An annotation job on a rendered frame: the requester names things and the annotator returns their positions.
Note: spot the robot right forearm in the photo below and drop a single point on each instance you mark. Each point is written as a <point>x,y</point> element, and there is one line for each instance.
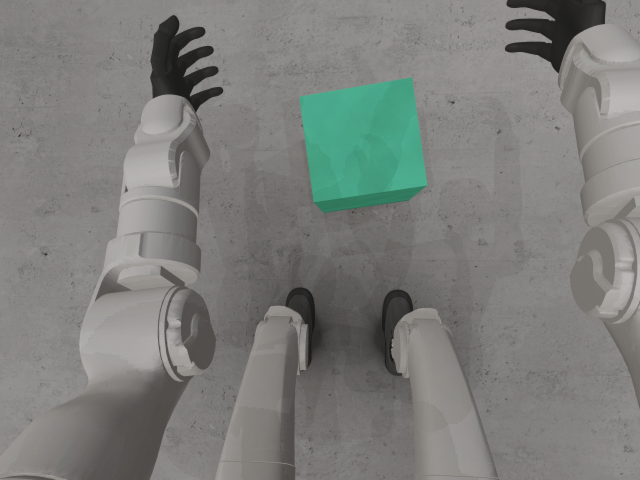
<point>600,82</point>

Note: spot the left robot upper arm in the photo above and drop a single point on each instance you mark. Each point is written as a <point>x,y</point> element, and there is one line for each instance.
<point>140,349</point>

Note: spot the left robot hand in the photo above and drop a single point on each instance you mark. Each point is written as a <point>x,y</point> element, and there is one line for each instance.
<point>168,69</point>

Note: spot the right robot upper arm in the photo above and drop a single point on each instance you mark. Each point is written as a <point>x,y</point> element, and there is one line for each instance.
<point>605,283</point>

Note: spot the robot left forearm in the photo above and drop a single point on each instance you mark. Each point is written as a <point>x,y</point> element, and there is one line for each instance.
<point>155,245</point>

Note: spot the right robot hand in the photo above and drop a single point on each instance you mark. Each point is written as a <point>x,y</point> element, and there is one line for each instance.
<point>571,18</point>

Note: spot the carton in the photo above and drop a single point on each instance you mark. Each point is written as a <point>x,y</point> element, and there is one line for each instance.
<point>363,145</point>

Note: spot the left robot foot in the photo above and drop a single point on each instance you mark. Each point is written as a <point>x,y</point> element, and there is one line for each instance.
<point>301,301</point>

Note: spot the right robot shin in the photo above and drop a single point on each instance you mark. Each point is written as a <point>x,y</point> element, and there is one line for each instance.
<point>422,313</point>

